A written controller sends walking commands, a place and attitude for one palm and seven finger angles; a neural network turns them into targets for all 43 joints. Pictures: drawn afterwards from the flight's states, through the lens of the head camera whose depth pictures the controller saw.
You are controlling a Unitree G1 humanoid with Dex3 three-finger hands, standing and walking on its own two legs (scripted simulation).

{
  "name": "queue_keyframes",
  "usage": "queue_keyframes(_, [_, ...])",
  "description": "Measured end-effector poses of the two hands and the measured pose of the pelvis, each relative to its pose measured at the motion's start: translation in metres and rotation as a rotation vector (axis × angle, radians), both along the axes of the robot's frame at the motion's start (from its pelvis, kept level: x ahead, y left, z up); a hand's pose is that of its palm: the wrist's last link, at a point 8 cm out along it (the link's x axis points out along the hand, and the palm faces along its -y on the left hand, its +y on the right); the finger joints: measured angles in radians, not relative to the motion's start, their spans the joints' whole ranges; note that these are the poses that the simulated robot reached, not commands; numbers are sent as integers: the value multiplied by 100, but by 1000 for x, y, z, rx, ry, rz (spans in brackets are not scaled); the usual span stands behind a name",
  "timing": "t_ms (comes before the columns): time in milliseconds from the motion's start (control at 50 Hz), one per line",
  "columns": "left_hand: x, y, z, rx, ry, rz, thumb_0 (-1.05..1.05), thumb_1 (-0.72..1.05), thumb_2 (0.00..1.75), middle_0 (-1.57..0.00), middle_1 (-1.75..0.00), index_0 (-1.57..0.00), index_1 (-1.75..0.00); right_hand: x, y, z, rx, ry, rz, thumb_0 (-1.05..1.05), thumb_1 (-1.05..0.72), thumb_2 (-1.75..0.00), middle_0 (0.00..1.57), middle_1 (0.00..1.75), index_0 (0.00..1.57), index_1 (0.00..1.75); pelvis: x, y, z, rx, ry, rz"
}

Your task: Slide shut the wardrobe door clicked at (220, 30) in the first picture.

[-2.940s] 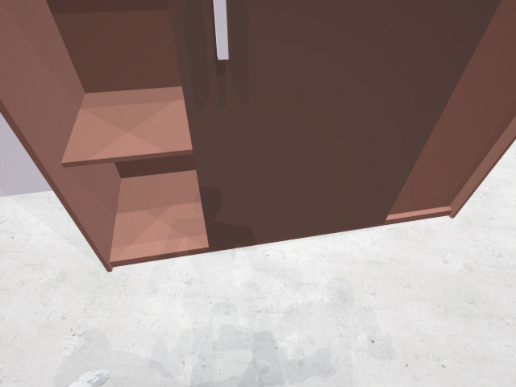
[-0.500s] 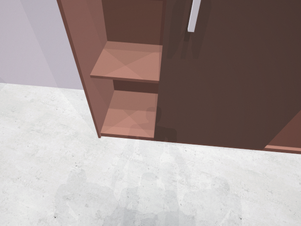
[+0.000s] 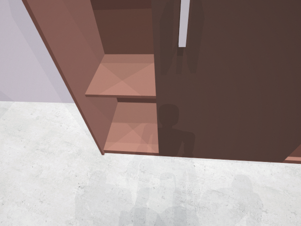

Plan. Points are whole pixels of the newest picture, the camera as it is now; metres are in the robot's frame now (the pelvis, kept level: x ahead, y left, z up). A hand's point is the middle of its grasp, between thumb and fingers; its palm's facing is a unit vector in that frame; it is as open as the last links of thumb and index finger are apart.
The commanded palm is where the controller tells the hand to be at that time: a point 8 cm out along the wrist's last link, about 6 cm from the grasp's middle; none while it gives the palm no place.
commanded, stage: take the last steps up to it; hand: right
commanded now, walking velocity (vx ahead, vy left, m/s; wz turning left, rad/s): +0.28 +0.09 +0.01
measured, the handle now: (184, 7) +0.67 -0.08 +0.27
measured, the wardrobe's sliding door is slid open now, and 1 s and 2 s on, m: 0.42 0.42 0.42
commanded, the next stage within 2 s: come to a stop and stand still in 0.28 s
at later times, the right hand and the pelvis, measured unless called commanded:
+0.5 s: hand (185, 189) +0.28 -0.09 -0.16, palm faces +0.04 +0.98 -0.19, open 7.3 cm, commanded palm none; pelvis +0.18 +0.08 -0.01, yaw -1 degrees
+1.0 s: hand out of the picture +0.15 -0.19 -0.19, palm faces +0.15 +0.96 -0.22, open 7.4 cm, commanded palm none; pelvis +0.13 +0.01 -0.01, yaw -3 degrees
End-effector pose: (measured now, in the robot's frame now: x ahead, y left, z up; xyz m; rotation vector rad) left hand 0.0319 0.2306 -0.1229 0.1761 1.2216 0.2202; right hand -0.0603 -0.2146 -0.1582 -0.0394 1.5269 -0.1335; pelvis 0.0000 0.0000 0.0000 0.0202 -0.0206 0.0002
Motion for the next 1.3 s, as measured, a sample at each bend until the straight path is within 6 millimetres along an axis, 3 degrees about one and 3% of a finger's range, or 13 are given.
queue_keyframes(80, [-14, -7, 4, -20, 100, 27, 0, 93, 89, -20, -30, -20, -29, 75, -15, 12, -36, -135, 18, 1, -91, -90, 20, 30, 20, 29, 26, -1, 10, -5, 6, -4])
queue_keyframes(160, [-25, -14, 2, -60, 191, 69, 0, 92, 90, -20, -30, -20, -29, 140, -15, 20, -57, -223, 43, 0, -91, -90, 20, 30, 20, 29, 53, 5, 13, -19, 10, 0])
queue_keyframes(320, [-22, -11, -11, -153, 333, 156, 1, 91, 89, -20, -30, -20, -29, 257, 25, 24, -63, -292, 138, 0, -91, -90, 20, 30, 20, 29, 114, 35, 5, -46, 15, 11])
queue_keyframes(420, [7, 16, -31, -189, 408, 158, 1, 91, 89, -20, -30, -20, -29, 315, 62, 16, -77, -360, 148, 0, -91, -90, 20, 30, 20, 29, 156, 66, -13, -41, 15, 0])
queue_keyframes(520, [78, 54, -32, -138, 333, 98, 1, 91, 90, -20, -30, -20, -29, 330, 78, 28, -109, -379, 74, -2, -93, -90, 20, 30, 20, 30, 179, 80, -3, -34, 5, -22])
queue_keyframes(600, [145, 77, -31, -97, 220, 41, 1, 91, 90, -19, -30, -20, -29, 331, 74, 35, -143, -364, 62, -3, -94, -90, 21, 30, 20, 30, 183, 83, 2, -38, 11, -29])
queue_keyframes(700, [215, 90, -24, -54, 70, -34, 1, 91, 90, -19, -30, -19, -29, 309, 58, 39, -175, -320, 34, -1, -93, -90, 21, 30, 21, 30, 176, 76, 4, -44, 12, -33])
queue_keyframes(780, [248, 85, -13, -32, -26, -84, 0, 91, 90, -19, -30, -19, -29, 279, 39, 37, -192, -276, 11, -1, -92, -90, 21, 30, 21, 30, 166, 65, 4, -47, 12, -39])
queue_keyframes(840, [256, 72, -6, -23, -67, -114, 0, 91, 90, -19, -30, -19, -29, 255, 23, 33, -190, -245, -4, 0, -91, -90, 21, 30, 20, 30, 158, 55, 3, -45, 13, -42])
queue_keyframes(940, [238, 40, 0, 0, -77, -152, 0, 91, 90, -19, -30, -19, -29, 215, -9, 15, -158, -202, -38, 0, -91, -90, 20, 30, 20, 30, 143, 28, -3, -20, 20, -47])
queue_keyframes(1040, [186, 3, 6, 12, 2, -148, 0, 91, 90, -19, -30, -20, -29, 183, -34, 4, -116, -140, -71, 1, -91, -90, 20, 30, 20, 29, 131, 4, 0, -5, 13, -60])
queue_keyframes(1200, [121, -25, 6, 7, 122, -69, 1, 92, 89, -20, -30, -20, -30, 149, -44, 12, -82, -58, -49, 1, -91, -90, 20, 30, 20, 29, 123, -21, 11, -13, 33, -39])
queue_keyframes(1300, [90, -39, -5, -36, 157, -18, 1, 92, 89, -20, -30, -20, -29, 147, -41, 15, -82, -34, -6, 1, -91, -90, 20, 30, 20, 29, 116, -28, 9, -30, 31, -28])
